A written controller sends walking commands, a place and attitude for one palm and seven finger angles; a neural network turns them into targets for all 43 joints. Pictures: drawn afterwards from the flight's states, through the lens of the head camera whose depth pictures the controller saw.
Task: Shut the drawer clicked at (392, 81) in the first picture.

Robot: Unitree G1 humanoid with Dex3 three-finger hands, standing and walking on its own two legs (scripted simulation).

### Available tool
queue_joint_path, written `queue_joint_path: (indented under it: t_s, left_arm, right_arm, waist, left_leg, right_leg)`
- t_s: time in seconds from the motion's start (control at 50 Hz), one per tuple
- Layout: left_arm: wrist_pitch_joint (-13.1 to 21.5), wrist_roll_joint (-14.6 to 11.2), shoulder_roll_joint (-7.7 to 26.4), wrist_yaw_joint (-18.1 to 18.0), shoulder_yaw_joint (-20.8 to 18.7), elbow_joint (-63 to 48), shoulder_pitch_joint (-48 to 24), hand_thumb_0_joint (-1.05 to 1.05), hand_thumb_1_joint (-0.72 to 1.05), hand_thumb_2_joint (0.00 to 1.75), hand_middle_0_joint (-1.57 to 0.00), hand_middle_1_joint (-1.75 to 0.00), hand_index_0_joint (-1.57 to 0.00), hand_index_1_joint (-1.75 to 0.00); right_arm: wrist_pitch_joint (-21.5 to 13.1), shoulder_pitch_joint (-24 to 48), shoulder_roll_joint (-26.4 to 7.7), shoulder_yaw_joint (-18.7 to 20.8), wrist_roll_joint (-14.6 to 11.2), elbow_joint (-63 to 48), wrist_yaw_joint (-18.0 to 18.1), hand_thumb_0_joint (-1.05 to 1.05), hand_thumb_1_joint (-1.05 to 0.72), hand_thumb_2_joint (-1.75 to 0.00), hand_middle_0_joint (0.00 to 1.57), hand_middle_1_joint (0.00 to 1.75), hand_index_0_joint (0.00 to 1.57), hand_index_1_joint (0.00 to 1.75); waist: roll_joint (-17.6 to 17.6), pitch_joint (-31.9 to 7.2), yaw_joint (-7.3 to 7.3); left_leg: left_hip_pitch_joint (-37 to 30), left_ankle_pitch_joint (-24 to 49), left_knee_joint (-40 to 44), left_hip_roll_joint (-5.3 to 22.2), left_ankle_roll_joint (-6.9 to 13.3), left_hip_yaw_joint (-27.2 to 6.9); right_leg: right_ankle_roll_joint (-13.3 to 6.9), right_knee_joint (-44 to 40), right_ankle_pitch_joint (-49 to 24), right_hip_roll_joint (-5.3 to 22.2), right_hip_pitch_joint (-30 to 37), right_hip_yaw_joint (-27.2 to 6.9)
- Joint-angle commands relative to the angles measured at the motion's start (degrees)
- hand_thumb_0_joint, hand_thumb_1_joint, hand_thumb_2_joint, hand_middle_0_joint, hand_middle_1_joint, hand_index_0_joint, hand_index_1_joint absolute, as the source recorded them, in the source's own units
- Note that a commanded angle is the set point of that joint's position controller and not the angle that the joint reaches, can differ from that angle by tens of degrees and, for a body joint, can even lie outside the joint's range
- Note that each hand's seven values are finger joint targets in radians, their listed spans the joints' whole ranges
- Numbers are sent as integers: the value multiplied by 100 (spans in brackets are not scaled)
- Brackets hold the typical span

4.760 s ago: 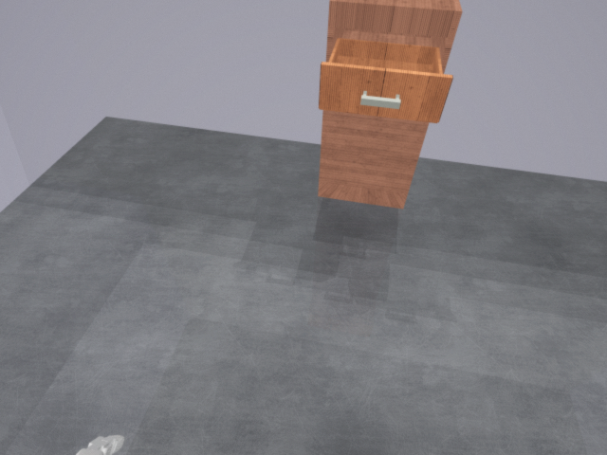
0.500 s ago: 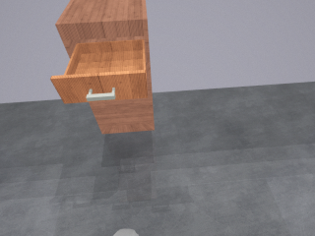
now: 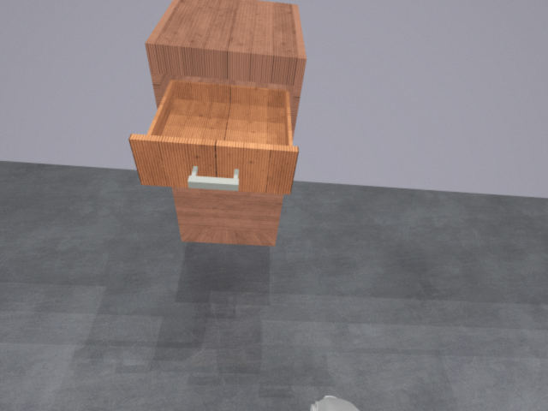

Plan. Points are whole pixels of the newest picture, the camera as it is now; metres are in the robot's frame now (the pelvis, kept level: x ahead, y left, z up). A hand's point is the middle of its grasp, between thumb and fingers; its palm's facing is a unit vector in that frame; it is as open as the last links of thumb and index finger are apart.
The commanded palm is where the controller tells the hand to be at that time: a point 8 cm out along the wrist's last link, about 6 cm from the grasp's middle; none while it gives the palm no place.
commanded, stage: take the last steps up to it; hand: left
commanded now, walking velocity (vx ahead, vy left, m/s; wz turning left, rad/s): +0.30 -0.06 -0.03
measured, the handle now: (214, 177) +0.61 +0.17 -0.06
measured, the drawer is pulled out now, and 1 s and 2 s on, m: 0.30 0.30 0.30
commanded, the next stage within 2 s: come to a stop and stand still in 0.80 s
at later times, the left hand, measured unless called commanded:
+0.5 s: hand (212, 371) +0.22 +0.11 -0.17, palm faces +0.07 -0.97 -0.22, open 7.2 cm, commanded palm none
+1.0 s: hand (203, 341) +0.28 +0.14 -0.19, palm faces +0.09 -0.99 -0.15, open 7.4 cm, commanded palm none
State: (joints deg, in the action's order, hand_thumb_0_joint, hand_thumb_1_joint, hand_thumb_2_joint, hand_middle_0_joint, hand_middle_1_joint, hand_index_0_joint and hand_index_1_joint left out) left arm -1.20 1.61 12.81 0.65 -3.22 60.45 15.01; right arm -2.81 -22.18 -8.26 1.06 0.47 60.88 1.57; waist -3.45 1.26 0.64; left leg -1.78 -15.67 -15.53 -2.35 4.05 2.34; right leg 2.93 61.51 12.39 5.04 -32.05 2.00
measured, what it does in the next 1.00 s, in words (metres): walks ahead: right foot, then left foot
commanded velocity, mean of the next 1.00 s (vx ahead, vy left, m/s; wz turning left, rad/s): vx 0.19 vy -0.03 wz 0.02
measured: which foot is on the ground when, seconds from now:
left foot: down 0.00-0.28, up 0.30-0.72, down 0.74-1.00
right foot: up 0.00-0.26, down 0.28-0.76, up 0.78-1.00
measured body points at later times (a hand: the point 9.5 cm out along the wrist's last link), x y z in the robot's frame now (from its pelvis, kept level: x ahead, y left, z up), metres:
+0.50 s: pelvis +0.16 -0.07 -0.01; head +0.16 -0.08 +0.44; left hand +0.22 +0.16 -0.16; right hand +0.15 -0.30 -0.17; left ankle +0.17 +0.06 -0.68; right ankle +0.19 -0.16 -0.75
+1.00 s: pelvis +0.29 -0.03 +0.00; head +0.29 +0.00 +0.45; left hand +0.27 +0.19 -0.17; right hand +0.35 -0.26 -0.14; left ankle +0.30 +0.06 -0.75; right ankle +0.30 -0.17 -0.68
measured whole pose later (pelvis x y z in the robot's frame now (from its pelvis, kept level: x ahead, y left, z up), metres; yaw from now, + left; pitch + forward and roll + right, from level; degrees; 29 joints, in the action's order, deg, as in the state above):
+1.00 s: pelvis +0.29 -0.03 +0.00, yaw +0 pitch -2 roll +0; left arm 0.3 1.5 9.1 -1.1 -2.8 63.1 17.8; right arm -3.3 -13.2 -8.3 1.9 0.5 59.6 2.0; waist -3.0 1.8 1.7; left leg 9.2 -10.8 -21.7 0.6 3.1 8.8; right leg 1.6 55.8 17.3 5.2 -25.7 3.2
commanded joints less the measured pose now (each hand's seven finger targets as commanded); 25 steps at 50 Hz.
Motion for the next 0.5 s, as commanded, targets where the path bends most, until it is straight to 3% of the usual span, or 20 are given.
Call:
queue_joint_path:
  t_s: [0.0, 0.1, 0.14, 0.16, 0.18, 0.2, 0.22, 0.24, 0.26, 0.28, 0.3, 0.32, 0.36, 0.38, 0.44, 0.48]
  left_arm:
    - [136, -41, 171, 38, 16, -555, -752, 0, 90, 90, -20, -30, -20, -30]
    - [205, -74, 12, 72, 59, -756, -1416, 0, 90, 90, -20, -30, -20, -30]
    - [249, -77, -14, 71, 56, -793, -1473, 0, 90, 90, -20, -30, -20, -30]
    - [277, -81, 3, 65, 43, -767, -1357, 0, 90, 90, -20, -30, -20, -30]
    - [311, -82, 44, 55, 20, -678, -1027, 0, 90, 90, -20, -30, -20, -30]
    - [353, -74, 129, 37, -21, -473, -393, 0, 90, 90, -20, -30, -20, -30]
    - [413, -50, 375, -1, -95, -223, 393, 0, 90, 90, -20, -30, -20, -30]
    - [486, -7, 833, -74, -239, 2, 1244, 0, 90, 90, -20, -30, -20, -30]
    - [479, -75, 1276, -104, -325, 94, 1651, 0, 90, 90, -20, -30, -20, -30]
    - [451, -150, 1211, -120, -307, 66, 1446, 0, 90, 90, -20, -30, -20, -30]
    - [437, -136, 995, -132, -254, -37, 896, 0, 90, 90, -20, -30, -20, -30]
    - [429, -142, 725, -171, -209, -161, 459, 0, 90, 90, -20, -30, -20, -30]
    - [478, -94, 282, -186, -53, -258, -56, 0, 90, 90, -20, -30, -20, -30]
    - [503, -77, 155, -190, -13, -247, -68, 0, 90, 90, -20, -30, -20, -30]
    - [555, -38, 71, -195, -5, -150, 158, 0, 90, 90, -20, -30, -20, -30]
    - [566, -39, 156, -180, -19, -133, 256, 0, 90, 90, -20, -30, -20, -30]
  right_arm:
    - [-121, -698, -793, 161, 57, 26, 96, 0, -90, -90, 20, 30, 20, 30]
    - [-112, -998, -794, 175, 119, 248, 100, 0, -90, -90, 20, 30, 20, 30]
    - [-100, -1022, -821, 180, 142, 318, 98, 0, -90, -90, 20, 30, 20, 30]
    - [-96, -979, -848, 185, 138, 327, 99, 0, -90, -90, 20, 30, 20, 30]
    - [-94, -952, -867, 187, 124, 348, 94, 0, -90, -90, 20, 30, 20, 30]
    - [-98, -861, -920, 198, 85, 369, 91, 0, -90, -90, 20, 30, 20, 30]
    - [-110, -833, -871, 199, 47, 369, 58, 0, -90, -90, 20, 30, 20, 30]
    - [-137, -888, -652, 181, -25, 262, -7, 0, -90, -90, 20, 30, 20, 30]
    - [-135, -1053, -462, 157, -51, 133, 12, 0, -90, -90, 20, 30, 20, 30]
    - [-108, -637, -584, 192, -51, 75, 4, 0, -90, -90, 20, 30, 20, 30]
    - [-92, -407, -439, 234, -57, 56, -29, 0, -90, -90, 20, 30, 20, 30]
    - [-30, -190, -368, 252, 0, 12, -58, 0, -90, -90, 20, 30, 20, 30]
    - [125, -348, -162, 215, 78, 75, -91, 0, -90, -90, 20, 30, 20, 30]
    - [177, -441, -106, 207, 100, 95, -102, 0, -90, -90, 20, 30, 20, 30]
    - [248, -344, -31, 232, 114, 39, -145, 0, -90, -90, 20, 30, 20, 30]
    - [251, -9, -70, 235, 109, -123, -190, 0, -90, -90, 20, 30, 20, 30]
  waist:
    - [988, 806, -294]
    - [1054, 940, -476]
    - [1038, 881, -451]
    - [1121, 781, -377]
    - [994, 592, -207]
    - [890, 268, 84]
    - [552, -216, 414]
    - [-305, -890, 726]
    - [-1126, -1442, 623]
    - [-358, -1041, 659]
    - [-77, -547, 454]
    - [274, -21, 290]
    - [49, 515, -123]
    - [-9, 530, -220]
    - [-177, 522, -314]
    - [-101, 487, -237]
  left_leg:
    - [-247, 2474, 467, 1755, 642, -1007]
    - [-186, 2762, 285, 1791, 564, -848]
    - [-157, 3149, 97, 1790, 516, -772]
    - [25, 3538, -101, 1798, 486, -714]
    - [90, 4160, -469, 1703, 429, -575]
    - [257, 4435, -1100, 1595, 300, -410]
    - [939, 4021, -2074, 1369, 101, -299]
    - [2213, 2164, -3574, 851, -154, 119]
    - [3028, -1642, -5379, 183, -305, 129]
    - [3295, -1654, -6006, 438, -172, -326]
    - [3346, -1196, -6169, 673, -159, -340]
    - [3333, -807, -6065, 872, -163, -368]
    - [3004, -333, -5630, 1056, -270, -334]
    - [2855, -230, -5386, 1052, -329, -259]
    - [2749, -4, -4610, 1053, -475, -30]
    - [2767, 155, -4039, 1051, -530, 58]
  right_leg:
    - [-41, -489, 11, 152, -1154, 26]
    - [-233, -1637, 96, 48, -651, 228]
    - [-351, -2076, 218, -83, -248, 339]
    - [-430, -2323, 301, -158, 236, 381]
    - [-502, -2592, 281, -362, 819, 532]
    - [-553, -2947, -73, -480, 1688, 601]
    - [-642, -3221, -476, -378, 3052, 384]
    - [-1080, -3356, -663, 839, 4517, -998]
    - [-1645, -4062, -1350, 2164, 4904, -2989]
    - [-1813, -4382, -1014, 2110, 4392, -2875]
    - [-1707, -4637, 71, 1932, 3540, -2601]
    - [-1522, -4838, 503, 1783, 2737, -2206]
    - [-1228, -5173, 471, 1389, 1484, -1214]
    - [-1169, -5250, 254, 1240, 1281, -892]
    - [-1173, -5326, -141, 1024, 1069, -481]
    - [-1235, -5387, -8, 996, 1188, -488]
